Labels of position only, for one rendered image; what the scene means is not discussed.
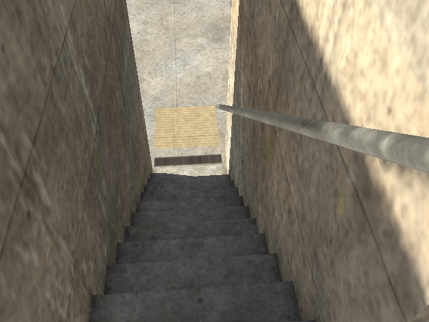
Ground stairs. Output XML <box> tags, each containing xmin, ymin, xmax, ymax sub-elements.
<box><xmin>90</xmin><ymin>164</ymin><xmax>316</xmax><ymax>322</ymax></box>

